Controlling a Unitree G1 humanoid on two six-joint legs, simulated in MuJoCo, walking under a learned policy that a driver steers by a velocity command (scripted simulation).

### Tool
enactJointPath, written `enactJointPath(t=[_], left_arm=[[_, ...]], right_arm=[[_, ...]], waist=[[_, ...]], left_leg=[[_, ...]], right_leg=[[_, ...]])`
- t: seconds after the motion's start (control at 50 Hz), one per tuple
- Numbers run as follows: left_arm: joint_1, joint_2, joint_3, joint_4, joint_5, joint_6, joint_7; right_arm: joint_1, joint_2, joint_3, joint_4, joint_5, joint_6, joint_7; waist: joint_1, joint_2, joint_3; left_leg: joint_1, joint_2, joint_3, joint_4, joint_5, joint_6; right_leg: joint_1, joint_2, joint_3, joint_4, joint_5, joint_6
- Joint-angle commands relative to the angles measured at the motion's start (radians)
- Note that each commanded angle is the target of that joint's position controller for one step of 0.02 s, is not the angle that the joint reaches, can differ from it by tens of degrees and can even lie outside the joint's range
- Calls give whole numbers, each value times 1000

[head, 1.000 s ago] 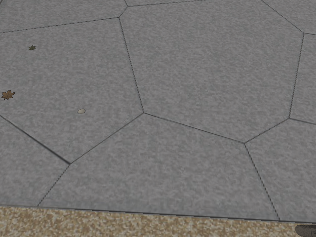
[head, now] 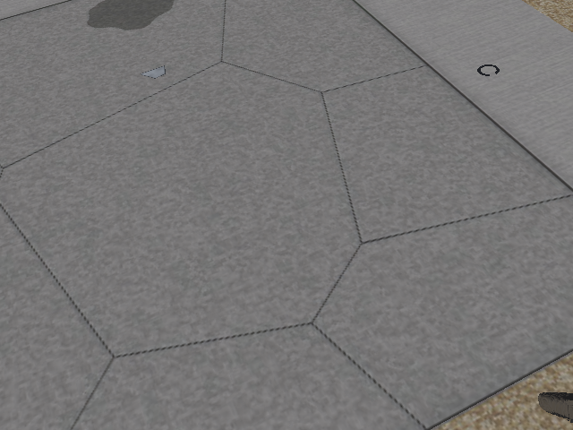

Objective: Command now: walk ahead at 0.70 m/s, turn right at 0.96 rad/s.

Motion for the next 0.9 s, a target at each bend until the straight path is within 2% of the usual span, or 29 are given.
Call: enactJointPath(t=[0.02, 0.04, 0.06, 0.08, 0.1, 0.14, 0.2, 0.28, 0.32, 0.36, 0.4, 0.42, 0.44, 0.46, 0.48, 0.5, 0.52, 0.54, 0.56, 0.58, 0.62, 0.64, 0.7, 0.76, 0.8, 0.84, 0.86, 0.88, 0.9], left_arm=[[-106, 102, 22, -95, 4, -20, -7], [-68, 22, -3, -88, 25, -28, -17], [-51, -16, -20, -156, -8, -45, -10], [-43, 58, -8, -138, -33, -49, -3], [-85, 108, 4, -115, -14, -49, -3], [-130, 77, 0, -106, 18, -68, -9], [-200, 15, -21, -138, 19, -93, -29], [-335, -10, -41, -190, 38, -128, -51], [-391, -14, -44, -202, 33, -144, -68], [-393, 15, -28, -195, 20, -147, -74], [-339, 73, 2, -185, 6, -144, -64], [-238, 115, 27, -165, 3, -140, -52], [-60, 143, 46, -134, 1, -130, -35], [188, 207, 68, -99, 10, -110, -14], [213, 281, 75, -64, 40, -106, -32], [186, 175, 60, -59, 38, -104, -30], [136, 125, 47, -34, 30, -103, -23], [88, 94, 38, -20, 41, -101, -22], [45, 56, 29, -5, 58, -100, -25], [1, 26, 24, 10, 68, -104, -24], [-71, -6, 22, 32, 45, -111, -28], [-96, 4, 26, 38, 39, -115, -28], [-155, 67, 43, 45, 43, -126, -18], [-103, 142, 62, 66, 36, -125, -14], [-75, 208, 76, 76, 34, -114, -18], [-67, 272, 91, 74, 25, -86, -20], [-85, 291, 95, 62, 20, -73, -20], [-117, 272, 87, 45, 20, -73, -18], [-87, 102, 36, 47, 40, -91, -20]], right_arm=[[72, -122, -49, -54, 13, -37, -10], [234, -164, -58, -35, -9, -38, -16], [352, -232, -64, -17, -51, -37, -5], [277, -203, -59, -22, -50, -38, 8], [266, -131, -38, -21, -39, -30, 3], [330, -84, -14, 12, -42, -17, -3], [372, -36, 20, 42, -32, -11, -1], [366, -57, 26, 43, -16, 6, -22], [381, -89, 22, 53, -4, 9, -31], [406, -103, 23, 69, 9, 10, -32], [430, -104, 29, 91, 5, 15, -32], [435, -114, 29, 100, -7, 22, -29], [403, -120, 30, 82, -24, 22, -24], [395, -55, 50, 42, -59, 16, -24], [551, 98, 89, 5, 3, -1, -22], [458, -1, 66, 8, 50, 3, -33], [338, -38, 53, -13, 49, 9, -38], [288, -27, 55, -20, 28, 17, -38], [255, -12, 51, -27, 8, 28, -31], [263, 15, 50, -33, 13, 48, -21], [238, 63, 58, -51, 21, 89, -12], [220, 65, 59, -65, 12, 100, -10], [169, 39, 61, -98, -5, 101, 9], [45, 5, 58, -120, -12, 87, 40], [13, -30, 45, -137, -6, 80, 52], [112, -104, 12, -129, 16, 88, 47], [266, -156, -16, -99, 20, 98, 42], [509, -231, -59, -31, 15, 111, 30], [545, -264, -63, 15, 25, 123, 14]], waist=[[-113, -172, -8], [-166, -48, -138], [-151, 201, -214], [-127, 190, -89], [-140, 131, 14], [-140, 50, 82], [-105, 90, 135], [-112, 65, 164], [-123, 78, 145], [-109, 98, 124], [-56, 125, 65], [14, 127, -12], [122, 135, -122], [214, 30, -319], [87, -401, -538], [117, -338, -379], [121, -262, -181], [87, -138, -90], [48, -115, -17], [2, -156, 23], [-45, -160, 96], [-62, -141, 126], [-100, -98, 170], [-55, 5, 194], [-63, -15, 168], [-143, -106, 61], [-229, -139, -27], [-347, -101, -137], [-285, 144, -66]], left_leg=[[395, 63, 11, -80, 49, 42], [627, 217, -150, -88, -87, 110], [743, 441, -636, -231, -550, 250], [634, 485, -741, -281, -679, 277], [556, 435, -602, -273, -594, 255], [468, 337, -413, -284, -424, 249], [357, 273, -325, -341, -309, 276], [226, 240, -240, -381, -50, 302], [128, 224, -180, -397, 35, 281], [124, 246, -180, -386, 77, 261], [198, 262, -174, -273, 352, 227], [204, 229, -134, -108, 569, 197], [67, 190, -113, 133, 612, 161], [-123, 133, -87, 476, 323, 137], [-348, 51, -70, 803, -296, 111], [-469, 98, -52, 925, -241, 112], [-549, 139, 0, 958, -164, 114], [-510, 185, 15, 932, -106, 116], [-460, 208, 16, 892, -79, 116], [-409, 234, 4, 869, -76, 115], [-406, 262, 11, 831, -113, 110], [-421, 267, 16, 819, -83, 103], [-395, 266, 40, 654, 115, 92], [-289, 214, 149, 405, 285, 132], [-202, 142, 230, 319, 280, 169], [-62, 45, 303, 332, 135, 209], [131, 7, 314, 341, 59, 237], [486, -13, 262, 273, 87, 282], [642, 72, 45, 240, 82, 322]], right_leg=[[-324, -145, 178, -13, -148, -77], [-421, -61, 39, 280, -203, -32], [-646, 3, -84, 584, -266, -1], [-767, -92, -154, 738, -163, 18], [-798, -123, -185, 791, -79, 18], [-795, -147, -208, 793, 21, 4], [-787, -197, -274, 713, 82, 4], [-694, -184, -333, 426, 232, 74], [-483, -141, -364, 262, 326, 97], [-319, -113, -354, 170, 363, 100], [-184, -86, -356, 117, 308, 73], [-35, -61, -379, 97, 245, 46], [235, -112, -355, 137, 228, 24], [555, -317, -148, 162, -11, -20], [737, -574, 411, -52, -416, -163], [618, -536, 490, -195, -544, -139], [487, -511, 301, -186, -386, -114], [336, -482, 153, -181, -184, -108], [202, -438, 34, -202, -64, -106], [110, -417, -62, -228, 5, -99], [8, -409, -217, -283, 113, -77], [-25, -411, -275, -304, 177, -75], [-83, -373, -459, -361, 265, -59], [-28, -335, -593, -393, 348, -28], [76, -346, -626, -329, 724, -17], [197, -362, -637, -93, 1265, -8], [162, -368, -630, 128, 1397, -10], [-14, -339, -610, 450, 1318, 8], [-317, -172, -570, 902, 161, 64]])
